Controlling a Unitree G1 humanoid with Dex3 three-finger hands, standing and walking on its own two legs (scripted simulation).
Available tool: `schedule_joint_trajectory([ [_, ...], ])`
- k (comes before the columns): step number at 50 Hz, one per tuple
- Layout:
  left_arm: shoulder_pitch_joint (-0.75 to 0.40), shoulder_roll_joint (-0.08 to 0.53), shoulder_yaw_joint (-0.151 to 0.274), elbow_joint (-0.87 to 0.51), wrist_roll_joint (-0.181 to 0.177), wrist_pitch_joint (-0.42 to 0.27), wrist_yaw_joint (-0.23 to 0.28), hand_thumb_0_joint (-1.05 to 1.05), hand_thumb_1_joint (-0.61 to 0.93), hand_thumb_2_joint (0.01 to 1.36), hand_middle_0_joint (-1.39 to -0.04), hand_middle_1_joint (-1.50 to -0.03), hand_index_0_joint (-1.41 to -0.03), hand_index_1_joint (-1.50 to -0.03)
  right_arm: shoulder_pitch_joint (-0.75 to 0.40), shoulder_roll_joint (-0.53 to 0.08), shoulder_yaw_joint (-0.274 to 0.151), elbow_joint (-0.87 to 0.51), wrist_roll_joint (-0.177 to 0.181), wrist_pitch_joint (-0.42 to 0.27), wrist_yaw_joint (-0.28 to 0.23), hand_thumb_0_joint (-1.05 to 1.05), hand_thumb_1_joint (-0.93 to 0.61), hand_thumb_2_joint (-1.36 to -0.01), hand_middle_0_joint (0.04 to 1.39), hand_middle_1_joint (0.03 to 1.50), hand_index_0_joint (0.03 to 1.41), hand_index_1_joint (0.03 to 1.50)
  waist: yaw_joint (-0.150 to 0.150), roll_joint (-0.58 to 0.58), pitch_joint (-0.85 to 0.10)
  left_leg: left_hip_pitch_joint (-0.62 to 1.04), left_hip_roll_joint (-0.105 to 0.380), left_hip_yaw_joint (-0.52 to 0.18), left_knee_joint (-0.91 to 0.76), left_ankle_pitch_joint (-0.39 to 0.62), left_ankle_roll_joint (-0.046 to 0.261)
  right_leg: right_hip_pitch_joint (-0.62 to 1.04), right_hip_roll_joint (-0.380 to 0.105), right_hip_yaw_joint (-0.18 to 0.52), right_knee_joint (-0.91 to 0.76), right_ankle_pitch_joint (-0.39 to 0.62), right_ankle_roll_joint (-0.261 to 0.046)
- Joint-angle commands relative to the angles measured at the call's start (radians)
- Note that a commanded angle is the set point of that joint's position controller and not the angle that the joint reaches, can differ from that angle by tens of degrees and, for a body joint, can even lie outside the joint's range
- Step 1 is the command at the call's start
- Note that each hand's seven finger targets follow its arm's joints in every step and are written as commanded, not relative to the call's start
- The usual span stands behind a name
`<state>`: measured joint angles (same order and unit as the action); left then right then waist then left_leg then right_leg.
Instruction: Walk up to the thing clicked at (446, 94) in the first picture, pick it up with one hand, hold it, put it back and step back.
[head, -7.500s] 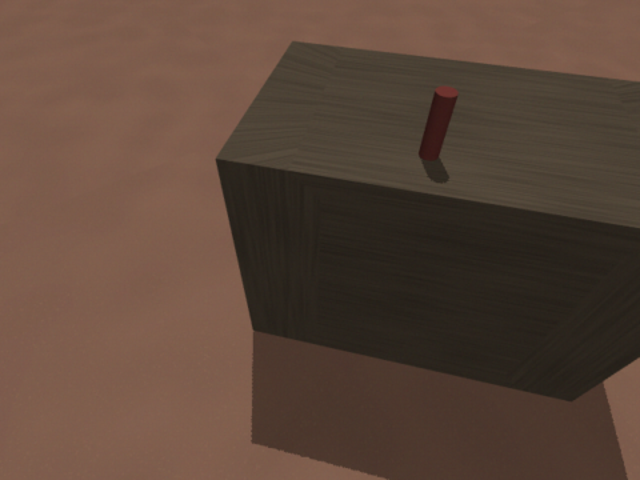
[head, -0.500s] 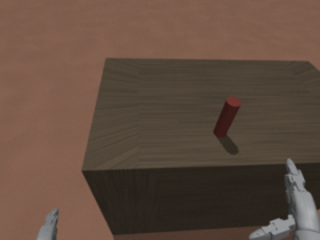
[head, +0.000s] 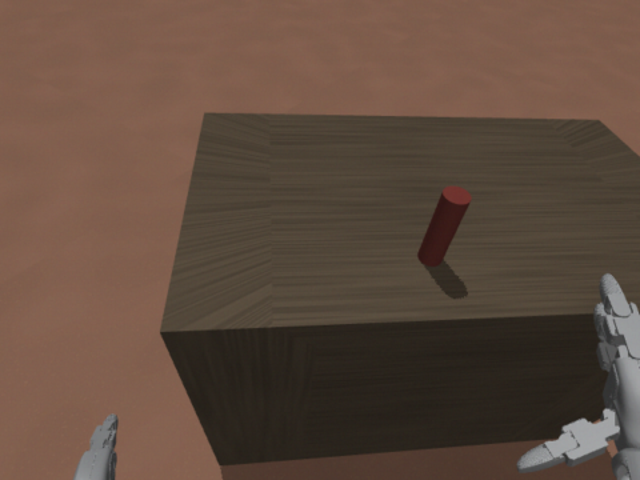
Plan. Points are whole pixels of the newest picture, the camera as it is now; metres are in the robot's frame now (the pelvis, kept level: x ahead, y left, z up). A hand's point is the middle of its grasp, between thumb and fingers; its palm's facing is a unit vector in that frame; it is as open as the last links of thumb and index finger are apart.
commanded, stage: rise first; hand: right
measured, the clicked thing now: (442, 228) +0.47 -0.23 +0.04
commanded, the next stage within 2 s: go down in 0.34 s
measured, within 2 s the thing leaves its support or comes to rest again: neither
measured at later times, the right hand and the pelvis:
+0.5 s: hand (572, 372) +0.19 -0.25 +0.13, palm faces +0.32 +0.84 -0.44, open 17.4 cm; pelvis +0.00 +0.00 +0.00, yaw +0 degrees
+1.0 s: hand (599, 307) +0.26 -0.31 +0.14, palm faces +0.27 +0.94 -0.22, open 17.1 cm; pelvis +0.00 +0.00 +0.00, yaw -1 degrees
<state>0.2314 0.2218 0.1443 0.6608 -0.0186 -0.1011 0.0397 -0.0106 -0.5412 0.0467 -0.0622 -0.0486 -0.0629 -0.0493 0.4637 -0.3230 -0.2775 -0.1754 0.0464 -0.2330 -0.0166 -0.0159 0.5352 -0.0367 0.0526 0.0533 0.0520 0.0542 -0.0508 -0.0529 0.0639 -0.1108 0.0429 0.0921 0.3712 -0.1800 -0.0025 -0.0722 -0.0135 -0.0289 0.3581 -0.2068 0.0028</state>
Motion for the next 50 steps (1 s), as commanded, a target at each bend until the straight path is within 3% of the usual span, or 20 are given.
schedule_joint_trajectory([
  [1,-0.106,0.152,0.065,-0.167,0.000,-0.060,0.016,0.000,-0.566,0.051,-0.056,-0.044,-0.049,-0.052,-0.073,-0.193,-0.128,-0.205,0.012,-0.082,-0.022,0.000,0.564,-0.039,0.044,0.056,0.048,0.056,-0.001,0.034,-0.070,0.031,-0.024,-0.001,-0.069,0.026,0.014,-0.044,0.014,-0.009,-0.069,0.083,-0.022],
  [4,-0.084,0.094,0.017,-0.138,-0.002,-0.058,0.006,0.000,-0.566,0.055,-0.056,-0.046,-0.049,-0.053,-0.067,-0.187,-0.128,-0.224,0.011,-0.093,-0.018,0.000,0.555,-0.043,0.045,0.057,0.048,0.057,-0.021,0.016,-0.060,0.036,-0.024,0.002,-0.069,0.022,0.016,-0.061,0.017,-0.010,-0.073,0.078,-0.021],
  [6,-0.083,0.127,0.052,-0.125,-0.001,-0.057,0.009,0.000,-0.563,0.056,-0.057,-0.048,-0.051,-0.054,-0.063,-0.191,-0.134,-0.226,0.014,-0.097,-0.016,0.000,0.551,-0.044,0.045,0.056,0.049,0.056,-0.007,0.015,-0.065,0.029,-0.023,0.001,-0.064,0.037,0.015,-0.051,0.017,-0.011,-0.067,0.094,-0.020],
  [9,-0.091,0.117,0.041,-0.125,0.000,-0.056,0.007,0.000,-0.566,0.061,-0.055,-0.049,-0.049,-0.055,-0.072,-0.196,-0.140,-0.233,0.013,-0.104,-0.014,0.000,0.558,-0.044,0.045,0.057,0.049,0.057,-0.009,0.023,-0.069,0.033,-0.019,-0.004,-0.069,0.039,0.012,-0.051,0.021,-0.015,-0.063,0.092,-0.023],
  [11,-0.108,0.174,0.095,-0.144,0.002,-0.058,0.014,0.000,-0.568,0.064,-0.056,-0.049,-0.049,-0.056,-0.075,-0.219,-0.167,-0.240,0.016,-0.105,-0.017,0.000,0.547,-0.048,0.046,0.057,0.049,0.057,-0.001,0.021,-0.094,0.037,-0.018,-0.004,-0.067,0.059,0.011,-0.035,0.022,-0.012,-0.058,0.110,-0.023],
  [14,-0.102,0.098,0.028,-0.122,-0.002,-0.058,0.007,0.000,-0.566,0.064,-0.055,-0.049,-0.049,-0.055,-0.078,-0.199,-0.148,-0.247,0.017,-0.114,-0.013,0.000,0.553,-0.047,0.046,0.057,0.049,0.057,-0.015,0.037,-0.042,0.026,-0.017,-0.006,-0.082,0.014,0.008,-0.066,0.026,-0.016,-0.063,0.069,-0.028],
  [15,-0.109,0.128,0.064,-0.128,-0.002,-0.059,0.010,0.000,-0.573,0.074,-0.056,-0.050,-0.047,-0.059,-0.064,-0.199,-0.148,-0.251,0.015,-0.113,-0.014,0.000,0.552,-0.051,0.045,0.058,0.049,0.058,-0.010,0.028,-0.063,0.029,-0.022,-0.001,-0.075,0.012,0.011,-0.056,0.020,-0.011,-0.069,0.070,-0.024],
  [18,-0.107,0.099,0.026,-0.127,-0.003,-0.057,0.004,0.000,-0.568,0.072,-0.056,-0.052,-0.049,-0.059,-0.075,-0.202,-0.149,-0.265,0.017,-0.124,-0.011,0.000,0.547,-0.051,0.046,0.058,0.050,0.058,-0.013,0.023,-0.060,0.035,-0.022,-0.002,-0.074,0.021,0.012,-0.063,0.020,-0.012,-0.066,0.078,-0.024],
  [21,-0.097,0.135,0.066,-0.101,0.000,-0.056,0.007,0.000,-0.565,0.072,-0.056,-0.052,-0.050,-0.057,-0.060,-0.207,-0.158,-0.285,0.016,-0.124,-0.011,0.000,0.546,-0.054,0.046,0.058,0.050,0.058,-0.007,-0.002,-0.092,0.043,-0.025,0.003,-0.056,0.071,0.016,-0.042,0.015,-0.008,-0.061,0.129,-0.018],
  [23,-0.117,0.107,0.039,-0.108,0.000,-0.057,0.004,0.000,-0.511,0.019,-0.057,-0.056,-0.066,-0.045,-0.044,-0.186,-0.135,-0.285,0.015,-0.125,-0.008,0.000,0.468,-0.059,0.055,0.049,0.058,0.049,-0.013,0.005,-0.089,0.049,-0.025,0.001,-0.053,0.095,0.014,-0.049,0.016,-0.008,-0.053,0.154,-0.018],
  [24,-0.149,0.082,0.023,-0.094,0.026,-0.059,-0.005,0.000,-0.549,0.052,-0.057,-0.053,-0.053,-0.056,-0.010,-0.107,-0.112,-0.278,-0.004,-0.151,0.005,0.000,0.431,-0.056,0.050,0.048,0.057,0.048,0.012,0.075,-0.139,0.025,-0.038,-0.005,-0.025,0.129,0.000,-0.024,0.017,0.008,-0.026,0.162,-0.021],
  [26,-0.137,0.178,0.104,-0.128,0.027,-0.060,0.006,0.000,-0.555,0.054,-0.057,-0.051,-0.051,-0.056,-0.080,-0.206,-0.210,-0.283,0.007,-0.171,0.001,0.000,0.451,-0.054,0.048,0.049,0.056,0.049,0.006,0.065,-0.166,0.038,-0.029,-0.011,-0.034,0.118,-0.004,-0.013,0.025,0.005,-0.023,0.146,-0.022],
  [28,-0.149,0.164,0.096,-0.124,0.030,-0.052,0.007,0.000,-0.560,0.055,-0.058,-0.050,-0.051,-0.057,-0.063,-0.194,-0.211,-0.211,0.007,-0.169,0.007,0.000,0.423,-0.059,0.050,0.048,0.057,0.048,0.011,0.072,-0.122,0.021,-0.025,-0.015,-0.041,0.103,-0.006,-0.035,0.030,0.003,-0.023,0.126,-0.024],
  [30,-0.158,0.183,0.118,-0.133,0.025,-0.051,0.018,0.000,-0.559,0.056,-0.057,-0.048,-0.050,-0.055,-0.126,-0.192,-0.217,-0.202,0.028,-0.172,0.017,0.000,0.440,-0.058,0.049,0.049,0.057,0.049,0.025,0.071,-0.111,0.006,-0.025,-0.015,-0.041,0.101,-0.008,-0.031,0.030,0.003,-0.025,0.119,-0.022],
  [36,-0.120,0.105,0.039,-0.077,0.008,-0.050,0.035,0.000,-0.555,0.053,-0.057,-0.045,-0.051,-0.050,-0.260,-0.226,-0.226,-0.100,0.074,-0.136,0.101,0.000,0.449,-0.059,0.047,0.050,0.055,0.049,0.030,0.004,-0.047,-0.025,-0.029,-0.013,-0.051,0.055,-0.002,-0.062,0.024,0.010,-0.047,0.060,-0.021],
  [37,-0.118,0.085,0.017,-0.043,0.005,-0.048,0.034,0.000,-0.554,0.051,-0.057,-0.044,-0.052,-0.049,-0.286,-0.256,-0.254,-0.095,0.086,-0.128,0.117,0.000,0.439,-0.057,0.049,0.048,0.056,0.048,0.018,-0.036,-0.058,-0.019,-0.026,-0.015,-0.046,0.062,0.001,-0.070,0.027,0.011,-0.046,0.063,-0.018],
  [41,-0.161,0.125,0.005,-0.059,0.000,-0.054,0.062,0.000,-0.554,0.046,-0.057,-0.044,-0.053,-0.047,-0.448,-0.325,-0.292,0.029,0.147,-0.084,0.191,0.000,0.442,-0.058,0.048,0.048,0.054,0.048,0.046,-0.021,-0.101,-0.019,-0.028,-0.015,-0.053,0.050,-0.001,-0.073,0.025,0.022,-0.045,0.038,-0.021],
  [44,-0.215,0.144,-0.008,-0.067,-0.002,-0.070,0.088,0.000,-0.555,0.047,-0.057,-0.043,-0.053,-0.046,-0.581,-0.403,-0.341,0.093,0.195,-0.060,0.258,0.000,0.447,-0.059,0.046,0.048,0.053,0.048,0.035,-0.012,-0.152,-0.011,-0.011,-0.040,-0.062,0.030,-0.007,-0.067,0.031,0.023,-0.028,0.033,-0.024],
  [47,-0.187,0.135,-0.046,-0.070,-0.009,-0.082,0.113,0.000,-0.552,0.047,-0.054,-0.044,-0.052,-0.046,-0.627,-0.428,-0.349,0.243,0.235,-0.018,0.331,0.000,0.457,-0.048,0.050,0.046,0.054,0.046,0.033,0.009,-0.187,0.001,-0.016,-0.025,-0.041,0.091,-0.002,-0.064,0.026,0.031,-0.019,0.092,-0.023],
  [50,-0.167,0.168,-0.041,-0.043,-0.010,-0.087,0.128,0.000,-0.552,0.046,-0.053,-0.045,-0.051,-0.047,-0.714,-0.484,-0.365,0.329,0.264,0.012,0.390,0.000,0.471,-0.041,0.051,0.045,0.054,0.045,0.031,-0.019,-0.236,-0.004,-0.021,-0.012,-0.016,0.147,0.006,-0.054,0.025,0.033,-0.010,0.146,-0.021],
])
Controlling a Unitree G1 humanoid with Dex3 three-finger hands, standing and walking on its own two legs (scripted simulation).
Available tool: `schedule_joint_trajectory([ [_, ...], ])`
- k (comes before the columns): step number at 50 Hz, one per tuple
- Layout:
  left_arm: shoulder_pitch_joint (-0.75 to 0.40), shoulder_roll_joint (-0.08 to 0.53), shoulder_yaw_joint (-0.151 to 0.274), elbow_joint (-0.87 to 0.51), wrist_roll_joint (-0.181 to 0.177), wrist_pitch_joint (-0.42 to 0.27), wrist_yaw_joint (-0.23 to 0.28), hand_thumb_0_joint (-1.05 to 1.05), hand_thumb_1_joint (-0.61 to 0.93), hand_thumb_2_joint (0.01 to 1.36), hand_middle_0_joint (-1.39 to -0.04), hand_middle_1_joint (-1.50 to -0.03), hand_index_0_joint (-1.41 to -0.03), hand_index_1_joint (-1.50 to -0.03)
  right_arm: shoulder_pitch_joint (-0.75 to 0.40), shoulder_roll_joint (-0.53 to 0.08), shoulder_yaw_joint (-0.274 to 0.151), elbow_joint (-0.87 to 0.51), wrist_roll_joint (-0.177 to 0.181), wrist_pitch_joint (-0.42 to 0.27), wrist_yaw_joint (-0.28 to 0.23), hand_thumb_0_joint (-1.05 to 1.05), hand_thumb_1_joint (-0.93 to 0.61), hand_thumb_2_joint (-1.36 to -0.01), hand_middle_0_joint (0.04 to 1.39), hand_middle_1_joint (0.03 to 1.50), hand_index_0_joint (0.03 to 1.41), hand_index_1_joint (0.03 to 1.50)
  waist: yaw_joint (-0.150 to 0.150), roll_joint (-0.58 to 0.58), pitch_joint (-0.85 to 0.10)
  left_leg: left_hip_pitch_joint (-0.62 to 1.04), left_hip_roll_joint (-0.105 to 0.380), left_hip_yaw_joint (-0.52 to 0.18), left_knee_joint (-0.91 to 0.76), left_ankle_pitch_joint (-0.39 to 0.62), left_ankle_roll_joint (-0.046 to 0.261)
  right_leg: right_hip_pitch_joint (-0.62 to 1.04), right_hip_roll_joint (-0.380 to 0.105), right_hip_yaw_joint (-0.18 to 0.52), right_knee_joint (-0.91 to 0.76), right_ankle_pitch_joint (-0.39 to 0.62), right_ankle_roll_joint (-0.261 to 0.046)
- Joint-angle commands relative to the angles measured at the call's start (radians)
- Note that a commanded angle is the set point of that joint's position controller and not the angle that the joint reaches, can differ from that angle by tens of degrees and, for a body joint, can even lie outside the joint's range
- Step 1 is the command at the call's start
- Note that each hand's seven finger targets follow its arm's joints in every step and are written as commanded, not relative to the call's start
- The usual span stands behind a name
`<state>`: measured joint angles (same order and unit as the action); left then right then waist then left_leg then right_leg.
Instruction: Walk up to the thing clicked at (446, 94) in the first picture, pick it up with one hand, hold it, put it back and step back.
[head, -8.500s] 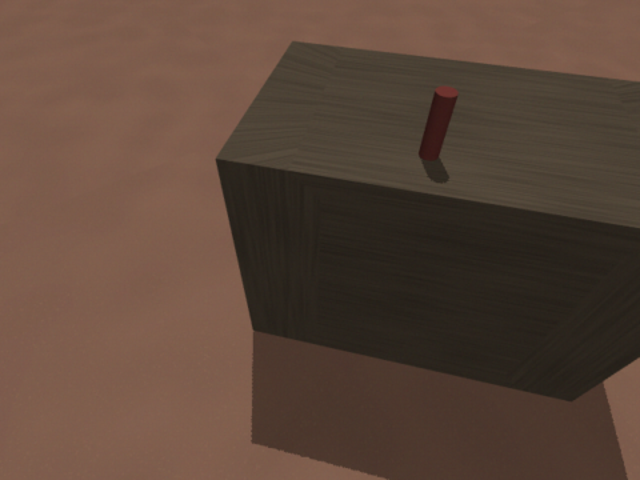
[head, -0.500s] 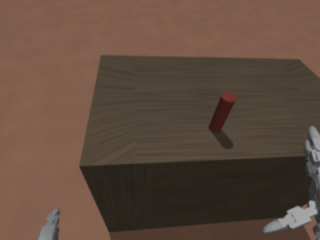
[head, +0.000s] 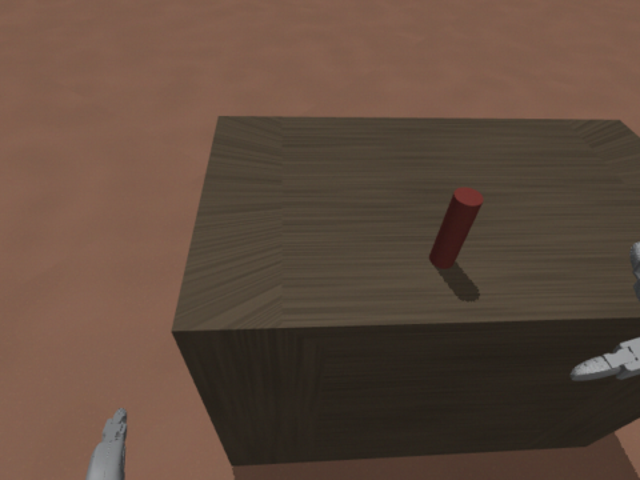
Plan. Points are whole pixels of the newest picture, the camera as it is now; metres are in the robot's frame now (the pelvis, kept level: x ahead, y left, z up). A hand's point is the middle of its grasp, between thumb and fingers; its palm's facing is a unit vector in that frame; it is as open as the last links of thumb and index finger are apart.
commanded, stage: go down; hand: right
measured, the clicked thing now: (453, 230) +0.47 -0.22 +0.04
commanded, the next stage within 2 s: none
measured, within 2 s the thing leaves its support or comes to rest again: neither
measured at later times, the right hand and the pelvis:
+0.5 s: hand (635, 270) +0.31 -0.36 +0.14, palm faces +0.19 +0.98 -0.01, open 17.5 cm; pelvis +0.01 -0.01 +0.00, yaw +1 degrees
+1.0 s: hand (639, 242) +0.35 -0.39 +0.15, palm faces +0.21 +0.98 +0.01, open 17.4 cm; pelvis +0.01 -0.01 -0.01, yaw +0 degrees
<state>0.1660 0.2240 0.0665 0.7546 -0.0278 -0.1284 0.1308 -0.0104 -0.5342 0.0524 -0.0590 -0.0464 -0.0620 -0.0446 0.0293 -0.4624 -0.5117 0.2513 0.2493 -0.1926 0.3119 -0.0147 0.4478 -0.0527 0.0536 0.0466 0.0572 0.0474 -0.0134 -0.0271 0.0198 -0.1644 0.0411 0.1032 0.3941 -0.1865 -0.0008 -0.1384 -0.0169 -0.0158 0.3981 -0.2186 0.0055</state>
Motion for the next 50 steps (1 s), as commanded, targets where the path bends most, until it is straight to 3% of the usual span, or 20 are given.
schedule_joint_trajectory([
  [1,-0.106,0.172,0.027,-0.152,-0.001,-0.064,0.042,0.000,-0.554,0.049,-0.053,-0.047,-0.051,-0.048,-0.314,-0.367,-0.140,-0.076,0.067,-0.020,0.080,0.000,0.469,-0.043,0.050,0.045,0.053,0.044,-0.009,-0.038,-0.207,0.048,-0.019,-0.026,-0.036,0.154,0.006,0.015,0.027,0.020,-0.048,0.160,-0.024],
  [7,-0.101,0.178,-0.001,-0.133,-0.005,-0.079,0.066,0.000,-0.563,0.057,-0.053,-0.049,-0.048,-0.053,-0.444,-0.448,-0.168,0.072,0.104,0.034,0.169,0.000,0.542,-0.049,0.036,0.052,0.045,0.051,-0.013,-0.053,-0.215,0.029,-0.029,-0.023,-0.025,0.147,0.013,-0.013,0.014,0.030,-0.040,0.174,-0.022],
  [8,-0.105,0.158,-0.024,-0.148,-0.004,-0.082,0.067,0.000,-0.559,0.055,-0.052,-0.050,-0.049,-0.053,-0.470,-0.463,-0.173,0.080,0.100,0.043,0.179,0.000,0.535,-0.045,0.039,0.049,0.046,0.049,-0.015,-0.059,-0.230,0.031,-0.025,-0.030,-0.028,0.147,0.011,-0.015,0.018,0.026,-0.035,0.167,-0.024],
  [14,-0.035,0.178,-0.027,-0.155,0.000,-0.081,0.085,0.000,-0.564,0.057,-0.055,-0.053,-0.050,-0.058,-0.539,-0.501,-0.172,0.181,0.099,0.097,0.218,0.000,0.527,-0.048,0.039,0.049,0.045,0.049,-0.009,-0.091,-0.252,0.020,-0.032,-0.031,-0.009,0.190,0.019,-0.008,0.011,0.029,-0.013,0.260,-0.018],
  [15,-0.038,0.166,-0.040,-0.148,0.001,-0.082,0.084,0.000,-0.564,0.057,-0.054,-0.052,-0.050,-0.056,-0.579,-0.503,-0.161,0.144,0.095,0.099,0.219,0.000,0.517,-0.047,0.043,0.048,0.048,0.048,-0.013,-0.100,-0.246,0.011,-0.031,-0.033,-0.008,0.183,0.019,-0.014,0.012,0.025,-0.012,0.245,-0.017],
  [17,-0.032,0.200,-0.015,-0.166,0.002,-0.086,0.092,0.000,-0.565,0.058,-0.054,-0.051,-0.049,-0.057,-0.593,-0.522,-0.170,0.177,0.095,0.111,0.224,0.000,0.537,-0.048,0.039,0.050,0.046,0.050,0.002,-0.089,-0.233,-0.003,-0.035,-0.033,-0.017,0.143,0.020,-0.033,0.009,0.026,-0.019,0.192,-0.021],
  [20,-0.033,0.152,-0.058,-0.135,0.005,-0.093,0.086,0.000,-0.559,0.055,-0.054,-0.052,-0.051,-0.055,-0.640,-0.557,-0.177,0.165,0.083,0.103,0.229,0.000,0.530,-0.048,0.042,0.049,0.047,0.049,-0.010,-0.125,-0.225,-0.016,-0.036,-0.036,-0.014,0.109,0.024,-0.057,0.009,0.027,-0.019,0.146,-0.020],
  [23,-0.041,0.165,-0.059,-0.147,0.011,-0.098,0.092,0.000,-0.561,0.055,-0.055,-0.053,-0.051,-0.057,-0.667,-0.586,-0.185,0.212,0.083,0.096,0.234,0.000,0.527,-0.047,0.044,0.049,0.048,0.049,0.002,-0.120,-0.259,-0.019,-0.041,-0.036,0.001,0.131,0.025,-0.058,0.004,0.034,0.002,0.193,-0.018],
  [24,-0.066,0.195,-0.035,-0.171,0.012,-0.104,0.099,0.000,-0.563,0.057,-0.056,-0.053,-0.052,-0.057,-0.711,-0.611,-0.198,0.193,0.084,0.088,0.234,0.000,0.531,-0.052,0.040,0.050,0.046,0.050,0.008,-0.117,-0.290,-0.020,-0.042,-0.037,0.006,0.142,0.025,-0.039,0.003,0.035,0.010,0.205,-0.018],
  [25,-0.045,0.179,-0.050,-0.148,0.014,-0.101,0.101,0.000,-0.566,0.060,-0.056,-0.054,-0.052,-0.059,-0.710,-0.618,-0.194,0.220,0.079,0.090,0.235,0.000,0.522,-0.056,0.040,0.050,0.045,0.050,0.006,-0.111,-0.295,-0.018,-0.040,-0.041,0.011,0.156,0.024,-0.046,0.006,0.033,0.017,0.214,-0.020],
  [27,-0.049,0.177,-0.063,-0.170,0.012,-0.108,0.102,0.000,-0.566,0.059,-0.056,-0.055,-0.051,-0.060,-0.724,-0.616,-0.191,0.269,0.078,0.089,0.243,0.000,0.520,-0.053,0.042,0.049,0.046,0.049,0.019,-0.095,-0.280,-0.025,-0.038,-0.041,0.007,0.138,0.021,-0.062,0.008,0.033,0.018,0.176,-0.024],
  [28,-0.053,0.174,-0.066,-0.160,0.012,-0.111,0.106,0.000,-0.562,0.058,-0.055,-0.055,-0.052,-0.059,-0.720,-0.624,-0.194,0.290,0.080,0.088,0.245,0.000,0.517,-0.049,0.045,0.048,0.048,0.048,0.009,-0.101,-0.282,-0.028,-0.038,-0.041,0.010,0.134,0.022,-0.067,0.008,0.032,0.022,0.175,-0.023],
  [30,-0.038,0.200,-0.045,-0.163,0.014,-0.109,0.113,0.000,-0.566,0.057,-0.057,-0.053,-0.052,-0.058,-0.735,-0.645,-0.191,0.332,0.070,0.087,0.253,0.000,0.505,-0.052,0.046,0.049,0.049,0.049,0.024,-0.108,-0.301,-0.048,-0.040,-0.041,0.015,0.138,0.023,-0.055,0.005,0.035,0.028,0.187,-0.021],
  [32,-0.019,0.178,-0.068,-0.138,0.014,-0.110,0.111,0.000,-0.569,0.062,-0.056,-0.054,-0.050,-0.061,-0.714,-0.611,-0.162,0.412,0.075,0.095,0.269,0.000,0.522,-0.049,0.044,0.048,0.048,0.048,0.027,-0.089,-0.282,-0.062,-0.043,-0.035,0.022,0.142,0.023,-0.080,0.003,0.042,0.037,0.210,-0.020],
  [34,-0.027,0.192,-0.059,-0.162,0.016,-0.112,0.115,0.000,-0.571,0.063,-0.056,-0.052,-0.049,-0.059,-0.766,-0.701,-0.207,0.383,0.062,0.079,0.265,0.000,0.523,-0.051,0.045,0.049,0.049,0.049,0.019,-0.097,-0.333,-0.051,-0.037,-0.041,0.032,0.169,0.023,-0.066,0.009,0.036,0.051,0.225,-0.023],
  [42,-0.035,0.153,-0.105,-0.167,0.016,-0.113,0.113,0.000,-0.575,0.068,-0.056,-0.051,-0.047,-0.061,-0.789,-0.725,-0.204,0.469,0.057,0.068,0.285,0.000,0.507,-0.048,0.051,0.046,0.052,0.046,0.020,-0.103,-0.317,-0.055,-0.034,-0.047,0.039,0.162,0.020,-0.126,0.018,0.036,0.066,0.190,-0.030],
  [43,-0.044,0.150,-0.105,-0.158,0.015,-0.112,0.113,0.000,-0.579,0.071,-0.056,-0.052,-0.047,-0.062,-0.772,-0.702,-0.186,0.507,0.051,0.073,0.287,0.000,0.502,-0.052,0.049,0.046,0.050,0.046,0.020,-0.102,-0.327,-0.052,-0.031,-0.049,0.046,0.179,0.020,-0.128,0.024,0.034,0.069,0.204,-0.031],
  [45,-0.042,0.190,-0.071,-0.176,0.017,-0.114,0.118,0.000,-0.577,0.070,-0.057,-0.053,-0.048,-0.062,-0.839,-0.775,-0.219,0.440,0.049,0.053,0.288,0.000,0.516,-0.053,0.048,0.048,0.050,0.047,0.032,-0.116,-0.391,-0.050,-0.032,-0.049,0.058,0.219,0.020,-0.089,0.020,0.037,0.088,0.258,-0.029],
  [46,-0.024,0.213,-0.060,-0.179,0.018,-0.115,0.124,0.000,-0.580,0.075,-0.055,-0.053,-0.046,-0.063,-0.847,-0.780,-0.212,0.446,0.047,0.055,0.290,0.000,0.538,-0.052,0.045,0.048,0.048,0.048,0.040,-0.126,-0.407,-0.068,-0.036,-0.047,0.061,0.216,0.022,-0.066,0.016,0.039,0.092,0.280,-0.026],
  [50,-0.013,0.171,-0.082,-0.155,0.014,-0.109,0.116,0.000,-0.584,0.076,-0.056,-0.052,-0.046,-0.064,-0.835,-0.769,-0.207,0.493,0.040,0.059,0.286,0.000,0.500,-0.053,0.051,0.046,0.051,0.045,0.037,-0.124,-0.357,-0.079,-0.034,-0.048,0.061,0.217,0.022,-0.101,0.020,0.036,0.097,0.270,-0.028],
])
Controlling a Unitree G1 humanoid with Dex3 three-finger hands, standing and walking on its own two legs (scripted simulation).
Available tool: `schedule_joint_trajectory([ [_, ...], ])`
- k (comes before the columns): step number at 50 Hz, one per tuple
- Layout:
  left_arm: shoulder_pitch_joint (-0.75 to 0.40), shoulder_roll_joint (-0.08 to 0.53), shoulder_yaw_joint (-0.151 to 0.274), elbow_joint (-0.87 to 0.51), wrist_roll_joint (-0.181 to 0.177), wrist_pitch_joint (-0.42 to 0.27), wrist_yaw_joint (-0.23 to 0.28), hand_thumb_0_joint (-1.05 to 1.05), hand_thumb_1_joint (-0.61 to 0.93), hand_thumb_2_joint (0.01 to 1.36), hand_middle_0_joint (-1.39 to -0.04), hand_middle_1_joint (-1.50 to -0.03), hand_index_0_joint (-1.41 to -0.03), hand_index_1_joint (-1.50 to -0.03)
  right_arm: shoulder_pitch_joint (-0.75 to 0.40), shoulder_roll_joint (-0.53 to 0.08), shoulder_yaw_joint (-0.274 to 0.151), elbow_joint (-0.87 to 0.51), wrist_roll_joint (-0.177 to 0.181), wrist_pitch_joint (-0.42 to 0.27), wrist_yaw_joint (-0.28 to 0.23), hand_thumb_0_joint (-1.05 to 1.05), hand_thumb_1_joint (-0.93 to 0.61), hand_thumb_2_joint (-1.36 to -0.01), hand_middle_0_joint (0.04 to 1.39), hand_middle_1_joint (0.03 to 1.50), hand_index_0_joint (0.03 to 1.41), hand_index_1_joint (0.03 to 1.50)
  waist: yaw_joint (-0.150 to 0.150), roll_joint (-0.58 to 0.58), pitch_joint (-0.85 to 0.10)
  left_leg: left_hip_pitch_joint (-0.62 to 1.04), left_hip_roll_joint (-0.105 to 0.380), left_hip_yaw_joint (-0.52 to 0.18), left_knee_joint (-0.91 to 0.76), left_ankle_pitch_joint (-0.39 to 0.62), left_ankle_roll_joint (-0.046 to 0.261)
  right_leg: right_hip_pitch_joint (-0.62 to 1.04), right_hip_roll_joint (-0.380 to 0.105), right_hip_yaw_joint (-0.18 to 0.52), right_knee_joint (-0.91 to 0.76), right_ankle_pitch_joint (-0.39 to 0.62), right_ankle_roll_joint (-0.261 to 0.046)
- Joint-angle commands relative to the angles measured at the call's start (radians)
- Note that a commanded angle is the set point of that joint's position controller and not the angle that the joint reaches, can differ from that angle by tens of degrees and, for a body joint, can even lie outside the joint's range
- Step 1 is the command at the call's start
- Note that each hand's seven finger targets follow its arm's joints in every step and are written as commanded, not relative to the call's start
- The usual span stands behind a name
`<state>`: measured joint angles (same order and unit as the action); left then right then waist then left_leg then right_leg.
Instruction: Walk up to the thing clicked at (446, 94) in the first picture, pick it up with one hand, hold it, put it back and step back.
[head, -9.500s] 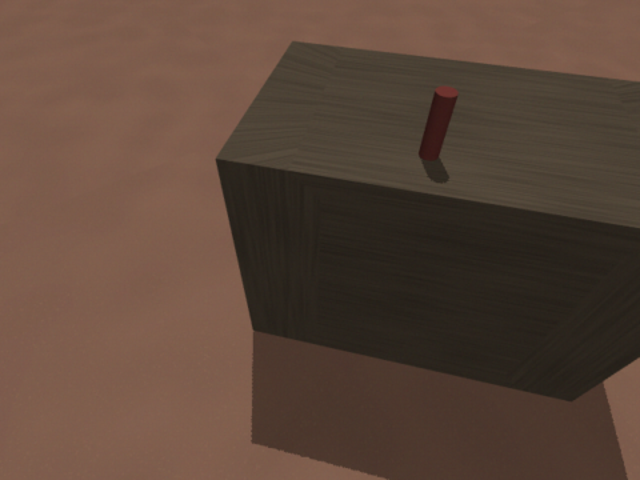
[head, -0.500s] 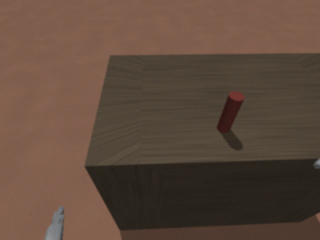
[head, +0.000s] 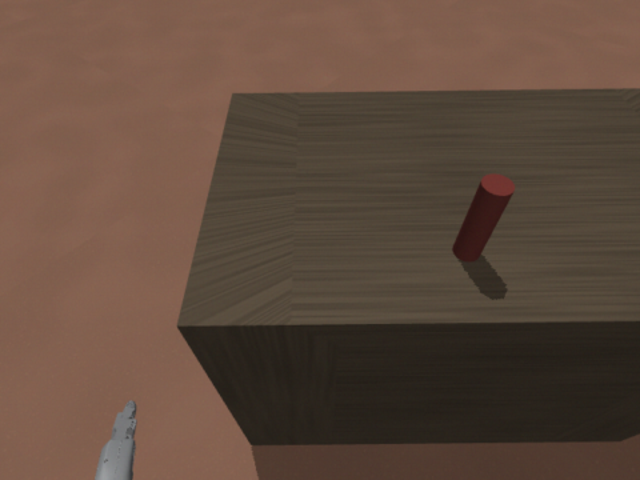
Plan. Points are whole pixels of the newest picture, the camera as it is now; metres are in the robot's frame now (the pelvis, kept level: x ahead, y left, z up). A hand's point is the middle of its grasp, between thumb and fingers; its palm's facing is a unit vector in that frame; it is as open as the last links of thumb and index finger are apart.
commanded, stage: go down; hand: right
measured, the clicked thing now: (480, 221) +0.46 -0.22 +0.05
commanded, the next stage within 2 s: approach in 1.44 s
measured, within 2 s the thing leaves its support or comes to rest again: neither
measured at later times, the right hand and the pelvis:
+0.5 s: hand out of the picture +0.36 -0.40 +0.16, palm faces +0.22 +0.98 +0.01, open 17.5 cm; pelvis +0.00 -0.01 +0.00, yaw +0 degrees
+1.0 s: hand out of the picture +0.38 -0.40 +0.16, palm faces +0.23 +0.97 +0.00, open 17.5 cm; pelvis +0.00 -0.01 -0.01, yaw +1 degrees
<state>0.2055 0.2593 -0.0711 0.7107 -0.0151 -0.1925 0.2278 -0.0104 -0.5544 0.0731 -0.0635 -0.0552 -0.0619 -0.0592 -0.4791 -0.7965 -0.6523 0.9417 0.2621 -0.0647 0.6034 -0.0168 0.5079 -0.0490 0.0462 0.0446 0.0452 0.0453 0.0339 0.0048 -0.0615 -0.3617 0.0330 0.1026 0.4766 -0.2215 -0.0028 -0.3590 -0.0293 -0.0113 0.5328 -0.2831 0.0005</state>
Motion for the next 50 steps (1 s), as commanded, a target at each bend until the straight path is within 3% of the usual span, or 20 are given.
schedule_joint_trajectory([
  [1,-0.062,0.135,0.052,-0.133,0.003,-0.046,0.018,0.000,-0.586,0.078,-0.057,-0.052,-0.045,-0.064,-0.320,-0.427,-0.063,-0.197,0.024,-0.069,-0.005,0.000,0.501,-0.056,0.050,0.047,0.051,0.047,-0.012,-0.149,-0.283,0.127,-0.024,-0.049,-0.021,0.256,0.023,0.119,0.036,0.030,-0.037,0.325,-0.025],
  [2,-0.053,0.166,0.076,-0.141,0.003,-0.049,0.022,0.000,-0.582,0.077,-0.056,-0.051,-0.045,-0.063,-0.316,-0.411,-0.047,-0.172,0.029,-0.066,0.001,0.000,0.512,-0.058,0.049,0.049,0.050,0.049,0.002,-0.131,-0.280,0.112,-0.032,-0.041,-0.019,0.237,0.025,0.123,0.025,0.038,-0.039,0.329,-0.020],
  [5,-0.050,0.132,0.049,-0.120,0.005,-0.046,0.015,0.000,-0.584,0.077,-0.057,-0.051,-0.046,-0.063,-0.364,-0.470,-0.073,-0.215,0.021,-0.076,0.001,0.000,0.496,-0.059,0.052,0.048,0.052,0.048,-0.011,-0.200,-0.301,0.101,-0.031,-0.043,-0.013,0.246,0.030,0.142,0.025,0.036,-0.024,0.371,-0.014],
  [9,-0.057,0.140,0.053,-0.126,0.004,-0.051,0.015,0.000,-0.580,0.076,-0.055,-0.051,-0.046,-0.062,-0.347,-0.451,-0.062,-0.169,0.025,-0.069,0.003,0.000,0.525,-0.060,0.047,0.050,0.049,0.050,-0.002,-0.159,-0.264,0.103,-0.035,-0.040,-0.014,0.218,0.028,0.095,0.022,0.039,-0.034,0.313,-0.017],
  [12,-0.062,0.180,0.087,-0.178,0.006,-0.055,0.020,0.000,-0.579,0.075,-0.056,-0.052,-0.046,-0.062,-0.392,-0.502,-0.081,-0.196,0.013,-0.075,0.000,0.000,0.515,-0.057,0.049,0.048,0.050,0.048,0.003,-0.176,-0.347,0.105,-0.034,-0.045,-0.005,0.250,0.029,0.148,0.022,0.038,-0.012,0.373,-0.014],
  [14,-0.032,0.137,0.046,-0.131,0.006,-0.046,0.012,0.000,-0.585,0.078,-0.056,-0.052,-0.045,-0.064,-0.360,-0.480,-0.070,-0.150,0.015,-0.070,0.003,0.000,0.507,-0.055,0.052,0.047,0.053,0.046,-0.008,-0.159,-0.283,0.113,-0.031,-0.044,-0.005,0.256,0.026,0.097,0.029,0.034,-0.014,0.352,-0.017],
  [15,-0.056,0.161,0.074,-0.142,0.003,-0.049,0.014,0.000,-0.578,0.075,-0.055,-0.052,-0.046,-0.062,-0.371,-0.475,-0.067,-0.153,0.019,-0.072,0.003,0.000,0.522,-0.055,0.050,0.047,0.052,0.047,-0.001,-0.164,-0.280,0.096,-0.034,-0.042,-0.006,0.226,0.029,0.093,0.022,0.041,-0.020,0.334,-0.016],
  [16,-0.050,0.141,0.058,-0.125,0.004,-0.052,0.012,0.000,-0.577,0.074,-0.054,-0.051,-0.045,-0.060,-0.387,-0.474,-0.059,-0.145,0.016,-0.072,0.003,0.000,0.547,-0.062,0.042,0.052,0.047,0.052,0.003,-0.193,-0.271,0.068,-0.039,-0.039,-0.007,0.203,0.034,0.097,0.013,0.045,-0.019,0.340,-0.008],
  [18,-0.059,0.174,0.083,-0.161,0.007,-0.057,0.015,0.000,-0.577,0.075,-0.052,-0.050,-0.043,-0.060,-0.388,-0.477,-0.059,-0.123,0.011,-0.070,0.005,0.000,0.538,-0.054,0.048,0.049,0.049,0.048,0.017,-0.168,-0.288,0.063,-0.040,-0.043,-0.016,0.171,0.034,0.099,0.013,0.044,-0.026,0.278,-0.013],
  [19,-0.049,0.147,0.059,-0.140,0.006,-0.054,0.011,0.000,-0.578,0.074,-0.053,-0.049,-0.044,-0.060,-0.381,-0.472,-0.054,-0.114,0.010,-0.068,0.005,0.000,0.532,-0.053,0.050,0.048,0.051,0.048,0.006,-0.164,-0.265,0.072,-0.036,-0.043,-0.013,0.176,0.032,0.078,0.019,0.040,-0.024,0.262,-0.015],
  [21,-0.063,0.135,0.043,-0.152,0.005,-0.058,0.009,0.000,-0.576,0.073,-0.053,-0.050,-0.044,-0.059,-0.401,-0.496,-0.064,-0.130,0.011,-0.074,0.009,0.000,0.567,-0.055,0.043,0.051,0.048,0.051,0.004,-0.171,-0.293,0.078,-0.035,-0.045,-0.008,0.190,0.032,0.071,0.019,0.041,-0.017,0.279,-0.014],
  [24,-0.051,0.192,0.089,-0.188,0.010,-0.061,0.012,0.000,-0.576,0.073,-0.054,-0.051,-0.045,-0.060,-0.421,-0.517,-0.069,-0.123,0.006,-0.082,0.005,0.000,0.552,-0.056,0.045,0.050,0.049,0.050,0.018,-0.193,-0.346,0.055,-0.044,-0.036,0.005,0.195,0.036,0.136,0.004,0.055,0.002,0.378,0.001],
  [27,-0.047,0.172,0.079,-0.177,0.008,-0.059,0.011,0.000,-0.575,0.073,-0.053,-0.051,-0.044,-0.060,-0.446,-0.536,-0.083,-0.130,0.003,-0.086,-0.005,0.000,0.527,-0.047,0.053,0.045,0.053,0.045,0.012,-0.181,-0.325,0.061,-0.037,-0.043,0.004,0.204,0.034,0.111,0.015,0.043,0.007,0.339,-0.009],
  [30,-0.062,0.127,0.037,-0.164,0.008,-0.063,0.005,0.000,-0.579,0.077,-0.051,-0.049,-0.041,-0.060,-0.446,-0.514,-0.062,-0.114,-0.006,-0.081,-0.006,0.000,0.549,-0.048,0.050,0.047,0.051,0.047,0.010,-0.203,-0.312,0.059,-0.034,-0.048,0.002,0.191,0.036,0.086,0.018,0.040,0.000,0.298,-0.011],
  [32,-0.033,0.157,0.068,-0.116,0.011,-0.059,0.008,0.000,-0.580,0.076,-0.053,-0.049,-0.042,-0.060,-0.440,-0.528,-0.056,-0.078,-0.010,-0.076,-0.005,0.000,0.557,-0.057,0.045,0.052,0.048,0.051,0.020,-0.219,-0.308,0.036,-0.039,-0.045,0.009,0.193,0.039,0.086,0.011,0.046,0.007,0.329,-0.003],
  [36,-0.060,0.149,0.048,-0.182,0.009,-0.062,0.010,0.000,-0.572,0.071,-0.050,-0.050,-0.042,-0.058,-0.477,-0.550,-0.074,-0.097,-0.010,-0.078,-0.008,0.000,0.549,-0.047,0.051,0.048,0.052,0.048,0.016,-0.180,-0.330,0.077,-0.034,-0.048,0.004,0.200,0.032,0.067,0.019,0.039,0.008,0.283,-0.014],
  [41,-0.004,0.165,0.067,-0.180,0.010,-0.059,0.010,0.000,-0.583,0.078,-0.050,-0.048,-0.039,-0.061,-0.461,-0.548,-0.061,-0.065,-0.022,-0.060,-0.013,0.000,0.533,-0.051,0.052,0.048,0.053,0.048,0.024,-0.202,-0.337,0.043,-0.043,-0.039,0.017,0.230,0.036,0.105,0.011,0.047,0.024,0.397,-0.003],
  [42,0.010,0.155,0.064,-0.156,0.012,-0.054,0.006,0.000,-0.582,0.077,-0.051,-0.049,-0.039,-0.061,-0.446,-0.515,-0.046,-0.033,-0.021,-0.056,-0.010,0.000,0.539,-0.050,0.051,0.048,0.052,0.048,0.025,-0.205,-0.314,0.030,-0.043,-0.041,0.017,0.229,0.037,0.101,0.009,0.047,0.029,0.409,-0.001],
  [44,-0.028,0.134,0.044,-0.175,0.009,-0.058,0.001,0.000,-0.580,0.078,-0.049,-0.048,-0.039,-0.060,-0.465,-0.502,-0.036,-0.044,-0.022,-0.057,-0.009,0.000,0.559,-0.052,0.049,0.050,0.051,0.050,0.021,-0.193,-0.322,0.026,-0.043,-0.042,0.020,0.226,0.038,0.098,0.008,0.047,0.030,0.401,-0.003],
  [50,-0.038,0.184,0.082,-0.215,0.009,-0.056,0.001,0.000,-0.580,0.077,-0.052,-0.048,-0.040,-0.060,-0.489,-0.533,-0.055,-0.098,-0.021,-0.066,-0.017,0.000,0.538,-0.051,0.052,0.049,0.052,0.049,0.021,-0.182,-0.377,0.056,-0.039,-0.042,0.028,0.245,0.037,0.119,0.013,0.044,0.039,0.405,-0.007],
])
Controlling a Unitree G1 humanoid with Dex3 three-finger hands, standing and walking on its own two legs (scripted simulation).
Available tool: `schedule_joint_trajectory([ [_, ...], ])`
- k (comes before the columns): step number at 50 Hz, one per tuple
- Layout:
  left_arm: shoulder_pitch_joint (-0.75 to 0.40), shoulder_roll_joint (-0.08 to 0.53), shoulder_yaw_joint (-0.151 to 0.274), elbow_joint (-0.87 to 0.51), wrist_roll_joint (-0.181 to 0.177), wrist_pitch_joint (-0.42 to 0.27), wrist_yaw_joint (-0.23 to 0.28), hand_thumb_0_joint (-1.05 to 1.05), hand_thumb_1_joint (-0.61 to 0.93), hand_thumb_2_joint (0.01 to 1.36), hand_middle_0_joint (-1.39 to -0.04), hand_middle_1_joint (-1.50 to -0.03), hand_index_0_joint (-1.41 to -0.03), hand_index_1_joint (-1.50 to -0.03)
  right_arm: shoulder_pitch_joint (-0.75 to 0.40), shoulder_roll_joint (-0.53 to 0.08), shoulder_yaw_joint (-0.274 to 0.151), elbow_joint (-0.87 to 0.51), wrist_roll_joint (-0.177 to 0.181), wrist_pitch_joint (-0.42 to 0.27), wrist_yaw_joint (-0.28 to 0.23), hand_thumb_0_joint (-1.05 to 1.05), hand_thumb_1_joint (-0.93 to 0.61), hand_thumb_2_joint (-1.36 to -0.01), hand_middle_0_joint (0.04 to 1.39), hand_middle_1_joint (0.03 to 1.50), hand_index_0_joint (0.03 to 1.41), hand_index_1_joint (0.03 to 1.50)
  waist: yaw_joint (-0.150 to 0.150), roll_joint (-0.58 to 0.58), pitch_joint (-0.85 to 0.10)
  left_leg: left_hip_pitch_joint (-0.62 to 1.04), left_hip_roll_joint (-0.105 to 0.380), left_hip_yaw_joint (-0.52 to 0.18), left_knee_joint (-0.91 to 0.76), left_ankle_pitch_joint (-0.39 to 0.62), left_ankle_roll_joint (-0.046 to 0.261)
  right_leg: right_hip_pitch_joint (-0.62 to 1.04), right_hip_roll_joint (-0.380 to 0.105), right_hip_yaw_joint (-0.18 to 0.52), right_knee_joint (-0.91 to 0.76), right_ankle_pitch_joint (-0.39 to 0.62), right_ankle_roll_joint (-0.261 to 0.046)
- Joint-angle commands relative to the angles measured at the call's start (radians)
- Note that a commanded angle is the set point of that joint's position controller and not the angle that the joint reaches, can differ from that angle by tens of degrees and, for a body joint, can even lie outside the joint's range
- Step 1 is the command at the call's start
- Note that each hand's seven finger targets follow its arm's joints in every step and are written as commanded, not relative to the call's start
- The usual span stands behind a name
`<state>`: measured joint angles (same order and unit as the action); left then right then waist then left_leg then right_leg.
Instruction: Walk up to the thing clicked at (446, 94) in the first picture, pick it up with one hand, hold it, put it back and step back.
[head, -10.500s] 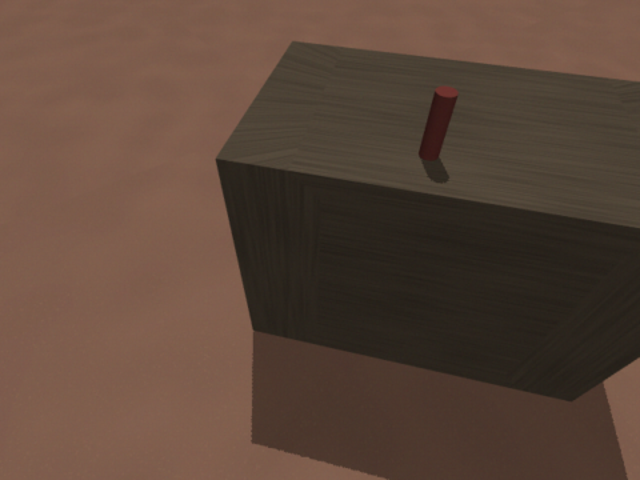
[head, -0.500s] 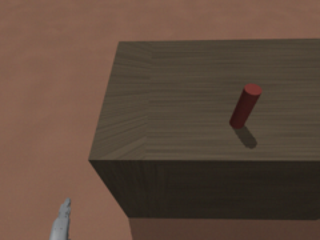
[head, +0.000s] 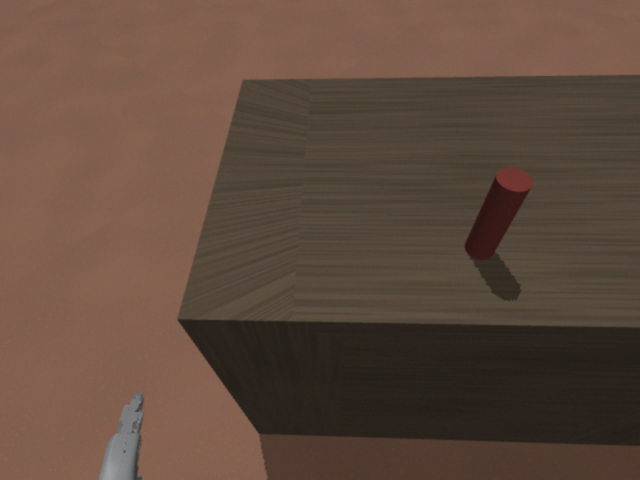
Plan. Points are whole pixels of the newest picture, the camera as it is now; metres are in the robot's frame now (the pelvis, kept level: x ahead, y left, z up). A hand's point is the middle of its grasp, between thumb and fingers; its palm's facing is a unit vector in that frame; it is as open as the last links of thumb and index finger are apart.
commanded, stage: go down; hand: right
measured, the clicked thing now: (494, 217) +0.46 -0.21 +0.06
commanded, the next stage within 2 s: approach in 0.44 s
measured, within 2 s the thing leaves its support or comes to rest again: neither
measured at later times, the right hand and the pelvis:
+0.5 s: hand out of the picture +0.37 -0.39 +0.17, palm faces +0.24 +0.97 +0.01, open 17.5 cm; pelvis -0.01 +0.00 +0.00, yaw +0 degrees
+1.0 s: hand (587, 244) +0.40 -0.31 +0.07, palm faces +0.13 +0.99 +0.05, open 17.5 cm; pelvis -0.01 +0.00 -0.02, yaw +1 degrees
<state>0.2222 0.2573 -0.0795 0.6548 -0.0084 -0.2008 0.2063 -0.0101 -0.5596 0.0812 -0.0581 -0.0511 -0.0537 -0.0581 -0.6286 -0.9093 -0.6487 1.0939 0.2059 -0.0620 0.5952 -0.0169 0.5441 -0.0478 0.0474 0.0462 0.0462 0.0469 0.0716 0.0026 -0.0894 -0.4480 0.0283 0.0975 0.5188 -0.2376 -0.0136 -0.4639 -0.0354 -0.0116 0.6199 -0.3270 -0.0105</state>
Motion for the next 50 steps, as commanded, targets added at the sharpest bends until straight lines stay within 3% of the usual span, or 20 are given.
schedule_joint_trajectory([
  [1,-0.049,0.191,0.095,-0.147,0.001,-0.045,0.021,0.000,-0.579,0.075,-0.052,-0.048,-0.041,-0.060,-0.345,-0.423,-0.059,-0.243,0.036,-0.068,-0.013,0.000,0.534,-0.052,0.054,0.049,0.055,0.049,-0.013,-0.174,-0.332,0.137,-0.037,-0.034,-0.014,0.253,0.048,0.214,0.017,0.047,-0.055,0.445,0.005],
  [3,-0.031,0.137,0.050,-0.130,0.000,-0.044,0.016,0.000,-0.577,0.075,-0.051,-0.049,-0.041,-0.060,-0.366,-0.433,-0.067,-0.247,0.031,-0.069,-0.019,0.000,0.543,-0.053,0.052,0.050,0.053,0.050,-0.020,-0.208,-0.326,0.133,-0.034,-0.038,-0.017,0.254,0.050,0.208,0.020,0.044,-0.050,0.450,0.008],
  [6,-0.038,0.173,0.085,-0.140,0.004,-0.044,0.022,0.000,-0.569,0.070,-0.049,-0.047,-0.041,-0.055,-0.369,-0.469,-0.078,-0.232,0.021,-0.066,-0.026,0.000,0.566,-0.058,0.046,0.055,0.050,0.055,-0.013,-0.213,-0.300,0.118,-0.036,-0.036,-0.023,0.210,0.051,0.199,0.015,0.044,-0.058,0.398,0.009],
  [11,-0.031,0.142,0.059,-0.133,0.001,-0.038,0.013,0.000,-0.577,0.074,-0.051,-0.048,-0.040,-0.059,-0.291,-0.406,-0.051,-0.190,0.021,-0.053,-0.013,0.000,0.549,-0.058,0.049,0.053,0.051,0.053,-0.025,-0.194,-0.297,0.144,-0.034,-0.037,-0.011,0.263,0.050,0.172,0.022,0.040,-0.053,0.437,0.006],
  [15,-0.054,0.168,0.081,-0.146,0.001,-0.043,0.014,0.000,-0.571,0.071,-0.050,-0.048,-0.041,-0.057,-0.351,-0.414,-0.048,-0.223,0.030,-0.061,-0.003,0.000,0.573,-0.055,0.047,0.055,0.051,0.055,-0.007,-0.191,-0.323,0.109,-0.039,-0.035,-0.014,0.225,0.051,0.202,0.011,0.051,-0.052,0.433,0.009],
  [17,-0.078,0.147,0.055,-0.154,-0.001,-0.047,0.012,0.000,-0.570,0.069,-0.051,-0.049,-0.043,-0.058,-0.348,-0.395,-0.038,-0.218,0.032,-0.068,-0.005,0.000,0.547,-0.056,0.052,0.053,0.054,0.053,-0.014,-0.179,-0.302,0.117,-0.037,-0.033,-0.011,0.217,0.050,0.183,0.015,0.046,-0.055,0.395,0.005],
  [18,-0.070,0.171,0.082,-0.151,-0.001,-0.047,0.017,0.000,-0.571,0.069,-0.050,-0.048,-0.042,-0.057,-0.341,-0.392,-0.033,-0.199,0.028,-0.067,-0.006,0.000,0.556,-0.057,0.049,0.054,0.052,0.054,-0.003,-0.169,-0.322,0.104,-0.038,-0.035,-0.012,0.213,0.050,0.199,0.014,0.047,-0.058,0.391,0.005],
  [21,-0.031,0.187,0.091,-0.152,0.000,-0.047,0.018,0.000,-0.567,0.067,-0.050,-0.047,-0.043,-0.055,-0.364,-0.441,-0.061,-0.232,0.033,-0.080,-0.010,0.000,0.563,-0.057,0.050,0.054,0.053,0.054,-0.005,-0.187,-0.311,0.101,-0.036,-0.032,-0.012,0.192,0.049,0.200,0.015,0.048,-0.060,0.360,0.007],
  [23,0.003,0.135,0.052,-0.108,0.002,-0.043,0.011,0.000,-0.569,0.069,-0.049,-0.047,-0.041,-0.056,-0.310,-0.414,-0.049,-0.181,0.028,-0.072,-0.008,0.000,0.561,-0.058,0.050,0.055,0.053,0.055,-0.016,-0.208,-0.274,0.086,-0.038,-0.030,-0.015,0.196,0.051,0.187,0.015,0.048,-0.060,0.396,0.013],
  [25,-0.014,0.156,0.076,-0.131,0.004,-0.047,0.013,0.000,-0.562,0.063,-0.050,-0.047,-0.044,-0.054,-0.354,-0.475,-0.086,-0.247,0.023,-0.084,-0.020,0.000,0.556,-0.057,0.051,0.055,0.054,0.055,-0.021,-0.211,-0.313,0.127,-0.030,-0.041,-0.013,0.210,0.048,0.172,0.026,0.037,-0.056,0.348,0.002],
  [26,-0.012,0.141,0.057,-0.120,0.004,-0.045,0.013,0.000,-0.566,0.066,-0.050,-0.047,-0.042,-0.054,-0.342,-0.477,-0.088,-0.226,0.026,-0.080,-0.018,0.000,0.571,-0.058,0.048,0.056,0.052,0.056,-0.025,-0.203,-0.290,0.134,-0.030,-0.040,-0.014,0.204,0.046,0.150,0.026,0.037,-0.059,0.329,0.002],
  [30,-0.051,0.151,0.066,-0.152,0.004,-0.052,0.017,0.000,-0.584,0.062,-0.057,-0.048,-0.043,-0.062,-0.339,-0.427,-0.058,-0.188,0.020,-0.075,-0.016,0.000,0.550,-0.043,0.043,0.042,0.045,0.042,-0.007,-0.181,-0.287,0.124,-0.030,-0.046,-0.021,0.186,0.045,0.139,0.028,0.035,-0.065,0.285,-0.004],
  [35,-0.071,0.190,0.108,-0.136,0.002,-0.065,0.018,0.000,-0.580,0.061,-0.058,-0.050,-0.046,-0.063,-0.314,-0.283,0.030,-0.130,0.037,-0.083,-0.010,0.000,0.558,-0.047,0.040,0.044,0.046,0.043,0.021,-0.124,-0.248,0.050,-0.036,-0.040,-0.004,0.148,0.042,0.129,0.018,0.046,-0.059,0.243,-0.007],
  [38,-0.073,0.136,0.053,-0.161,-0.001,-0.072,0.010,0.000,-0.578,0.060,-0.060,-0.052,-0.049,-0.064,-0.322,-0.210,0.070,-0.127,0.047,-0.113,-0.010,0.000,0.548,-0.050,0.042,0.044,0.048,0.043,0.030,-0.088,-0.267,0.047,-0.030,-0.048,0.009,0.157,0.033,0.117,0.023,0.041,-0.035,0.232,-0.013],
  [39,-0.054,0.149,0.070,-0.166,-0.001,-0.073,0.009,0.000,-0.577,0.061,-0.060,-0.053,-0.049,-0.065,-0.330,-0.188,0.083,-0.130,0.054,-0.126,-0.013,0.000,0.553,-0.052,0.040,0.044,0.047,0.044,0.044,-0.090,-0.280,0.034,-0.032,-0.046,0.018,0.164,0.032,0.126,0.020,0.045,-0.032,0.248,-0.009],
  [40,-0.055,0.138,0.055,-0.182,0.002,-0.073,0.005,0.000,-0.576,0.059,-0.062,-0.054,-0.052,-0.065,-0.340,-0.182,0.081,-0.163,0.056,-0.141,-0.021,0.000,0.523,-0.054,0.044,0.043,0.050,0.043,0.037,-0.110,-0.302,0.030,-0.029,-0.049,0.025,0.176,0.031,0.142,0.022,0.041,-0.020,0.263,-0.007],
  [44,0.041,0.159,0.100,-0.149,0.012,-0.062,-0.011,0.000,-0.560,0.052,-0.063,-0.058,-0.057,-0.064,-0.371,-0.171,0.081,-0.217,0.049,-0.197,-0.075,0.000,0.507,-0.054,0.046,0.042,0.050,0.041,0.042,-0.176,-0.323,-0.026,-0.031,-0.051,0.064,0.198,0.033,0.160,0.019,0.037,0.020,0.344,0.008],
  [47,0.024,0.172,0.128,-0.154,0.025,-0.058,-0.033,0.000,-0.553,0.051,-0.061,-0.057,-0.056,-0.062,-0.378,-0.166,0.055,-0.228,0.039,-0.245,-0.131,0.000,0.517,-0.062,0.039,0.045,0.044,0.045,0.036,-0.180,-0.343,-0.063,-0.033,-0.053,0.113,0.204,0.034,0.114,0.017,0.039,0.077,0.387,0.017],
  [49,0.004,0.148,0.115,-0.168,0.033,-0.052,-0.053,0.000,-0.555,0.052,-0.062,-0.058,-0.057,-0.062,-0.401,-0.130,0.064,-0.236,0.023,-0.282,-0.167,0.000,0.501,-0.066,0.040,0.046,0.044,0.046,0.027,-0.205,-0.357,-0.107,-0.040,-0.051,0.143,0.175,0.039,0.091,0.007,0.046,0.107,0.414,0.028],
  [50,-0.008,0.156,0.137,-0.196,0.033,-0.048,-0.057,0.000,-0.554,0.052,-0.061,-0.057,-0.056,-0.062,-0.447,-0.152,0.046,-0.313,0.015,-0.304,-0.189,0.000,0.497,-0.063,0.041,0.045,0.043,0.045,0.026,-0.246,-0.413,-0.111,-0.039,-0.059,0.156,0.175,0.041,0.114,0.008,0.040,0.123,0.415,0.025],
])
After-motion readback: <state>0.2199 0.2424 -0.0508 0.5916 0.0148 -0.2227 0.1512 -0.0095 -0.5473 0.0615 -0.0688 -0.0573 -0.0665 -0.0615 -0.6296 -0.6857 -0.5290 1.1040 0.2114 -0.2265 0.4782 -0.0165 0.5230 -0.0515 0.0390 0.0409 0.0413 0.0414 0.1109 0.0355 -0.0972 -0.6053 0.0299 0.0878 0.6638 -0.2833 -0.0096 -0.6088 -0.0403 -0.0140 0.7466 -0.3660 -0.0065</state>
